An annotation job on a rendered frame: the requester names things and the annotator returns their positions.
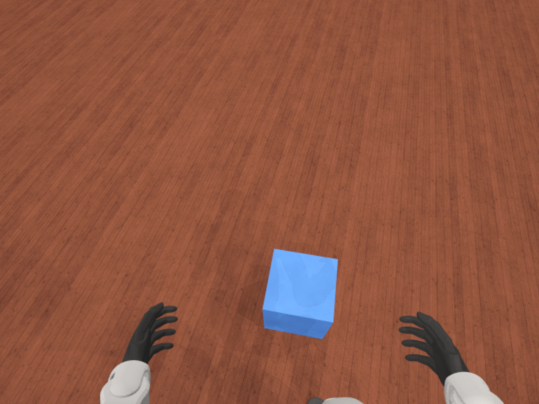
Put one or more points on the right robot hand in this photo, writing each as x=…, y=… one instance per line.
x=445, y=359

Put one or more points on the robot right forearm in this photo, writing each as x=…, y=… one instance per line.
x=468, y=388

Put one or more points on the carton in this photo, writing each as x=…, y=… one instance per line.
x=300, y=294

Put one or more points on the robot left forearm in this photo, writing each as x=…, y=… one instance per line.
x=128, y=383

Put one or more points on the left robot hand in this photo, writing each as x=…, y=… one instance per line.
x=140, y=346

